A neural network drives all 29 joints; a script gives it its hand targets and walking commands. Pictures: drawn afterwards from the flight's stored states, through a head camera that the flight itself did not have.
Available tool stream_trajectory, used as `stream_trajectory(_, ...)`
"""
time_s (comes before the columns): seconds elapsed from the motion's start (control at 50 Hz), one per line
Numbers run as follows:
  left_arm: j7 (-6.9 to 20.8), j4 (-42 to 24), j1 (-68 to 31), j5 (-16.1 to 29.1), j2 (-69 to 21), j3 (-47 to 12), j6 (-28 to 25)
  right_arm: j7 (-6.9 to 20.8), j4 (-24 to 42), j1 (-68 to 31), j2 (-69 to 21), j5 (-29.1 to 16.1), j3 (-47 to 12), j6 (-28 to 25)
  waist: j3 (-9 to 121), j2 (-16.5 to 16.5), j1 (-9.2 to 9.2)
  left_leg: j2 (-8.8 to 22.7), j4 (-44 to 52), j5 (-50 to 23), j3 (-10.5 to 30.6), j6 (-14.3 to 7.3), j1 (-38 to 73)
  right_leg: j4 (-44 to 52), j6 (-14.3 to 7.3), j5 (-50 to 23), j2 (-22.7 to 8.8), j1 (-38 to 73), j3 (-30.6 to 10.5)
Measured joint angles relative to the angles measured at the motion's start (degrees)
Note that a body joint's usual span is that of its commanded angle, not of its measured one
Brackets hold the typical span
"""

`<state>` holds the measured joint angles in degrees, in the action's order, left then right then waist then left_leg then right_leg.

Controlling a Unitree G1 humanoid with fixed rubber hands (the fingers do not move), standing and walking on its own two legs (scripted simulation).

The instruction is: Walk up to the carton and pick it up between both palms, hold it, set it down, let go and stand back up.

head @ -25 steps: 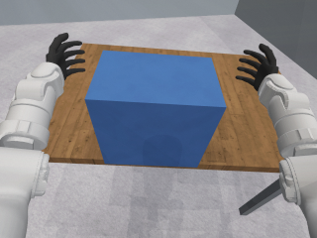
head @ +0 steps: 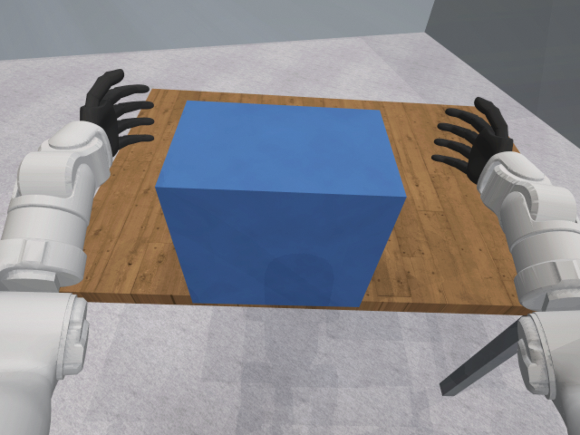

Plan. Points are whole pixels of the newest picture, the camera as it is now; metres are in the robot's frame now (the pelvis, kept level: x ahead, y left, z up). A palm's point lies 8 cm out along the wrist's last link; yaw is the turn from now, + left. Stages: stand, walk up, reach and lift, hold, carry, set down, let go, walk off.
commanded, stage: set down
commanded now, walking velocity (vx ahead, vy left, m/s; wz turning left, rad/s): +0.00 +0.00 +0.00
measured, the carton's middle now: (280, 212) +0.45 +0.04 +0.05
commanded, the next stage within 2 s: none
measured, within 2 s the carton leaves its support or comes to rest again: neither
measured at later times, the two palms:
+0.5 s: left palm (97, 220) +0.36 +0.27 +0.13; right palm (473, 238) +0.36 -0.22 +0.12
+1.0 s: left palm (98, 296) +0.28 +0.26 +0.06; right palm (471, 312) +0.28 -0.22 +0.06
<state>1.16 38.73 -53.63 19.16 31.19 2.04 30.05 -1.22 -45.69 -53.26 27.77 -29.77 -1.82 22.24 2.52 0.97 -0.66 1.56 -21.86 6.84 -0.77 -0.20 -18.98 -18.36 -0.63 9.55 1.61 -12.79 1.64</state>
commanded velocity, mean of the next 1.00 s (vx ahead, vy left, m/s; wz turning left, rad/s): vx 0.00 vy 0.00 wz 0.00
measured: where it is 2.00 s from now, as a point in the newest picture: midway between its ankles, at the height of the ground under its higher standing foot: outside the picture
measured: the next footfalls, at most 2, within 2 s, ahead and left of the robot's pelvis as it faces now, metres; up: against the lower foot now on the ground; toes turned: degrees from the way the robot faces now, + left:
none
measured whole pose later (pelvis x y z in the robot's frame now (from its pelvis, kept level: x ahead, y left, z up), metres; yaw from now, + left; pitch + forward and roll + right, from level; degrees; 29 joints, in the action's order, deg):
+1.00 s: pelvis +0.02 -0.01 +0.00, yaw -1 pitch -3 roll +0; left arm 3.9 7.4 0.5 13.1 20.5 8.4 11.6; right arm -4.8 -7.5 2.6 14.9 -19.3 1.1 6.0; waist -1.7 1.4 1.5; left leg 1.0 -19.6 8.8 -1.4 0.3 -8.0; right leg -18.1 -1.0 12.3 1.3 -3.0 0.2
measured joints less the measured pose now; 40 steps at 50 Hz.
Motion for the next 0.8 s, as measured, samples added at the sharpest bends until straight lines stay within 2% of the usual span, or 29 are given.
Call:
stream_trajectory(0.22, 0.55, -0.61, 5.78, -1.98, -1.19, 2.54, -2.18, -1.57, 5.12, 6.37, -4.16, 1.77, -0.08, 0.01, -1.00, 1.22, -0.51, -0.08, 0.48, 0.03, -0.20, 0.28, 2.31, -1.40, -0.32, 0.96, -0.05, 1.33, -0.38)
stream_trajectory(0.4, 1.85, -14.50, 19.73, -5.57, -4.04, 6.12, -0.61, -3.02, 15.95, 20.20, -6.03, 2.03, -0.22, -2.76, -2.36, 0.92, 0.24, 0.02, 1.10, 0.76, -0.22, 0.42, 6.08, 0.63, -0.30, 0.86, 0.12, 5.71, -0.59)
stream_trajectory(0.44, 2.13, -17.79, 23.70, -6.19, -4.64, 6.84, -0.77, -3.37, 19.47, 24.11, -6.47, 3.21, 0.65, -3.56, -3.06, 0.83, 0.12, -0.07, 1.13, 0.84, 0.08, 0.44, 6.85, 0.90, -0.32, 0.93, 0.08, 6.72, -0.31)
stream_trajectory(0.54, 1.11, -22.51, 30.90, -5.08, -5.69, 6.85, -3.93, -2.97, 25.93, 31.11, -7.80, 5.88, 3.52, -5.32, -3.61, 0.94, 0.70, -0.12, 0.52, 1.16, 0.11, 0.52, 6.84, -0.54, -0.47, 1.69, 0.03, 6.29, -0.32)
stream_trajectory(0.66, -0.04, -21.75, 32.82, -3.02, -6.16, 5.06, -8.51, -2.19, 27.08, 33.24, -9.15, 7.79, 4.67, -5.97, -2.88, 1.25, 1.41, -0.16, -0.34, 1.45, -0.05, 0.62, 5.44, -2.84, -0.66, 2.70, -0.03, 4.15, -0.53)
stream_trajectory(0.8, 1.46, -24.62, 36.98, -4.09, -7.59, 5.37, -10.72, -3.01, 30.10, 38.19, -10.36, 6.87, 2.55, -8.26, -3.39, 0.68, 1.53, -0.38, 1.10, 1.27, 0.03, 0.61, 7.48, -1.17, -0.57, 2.45, -0.16, 6.35, -0.60)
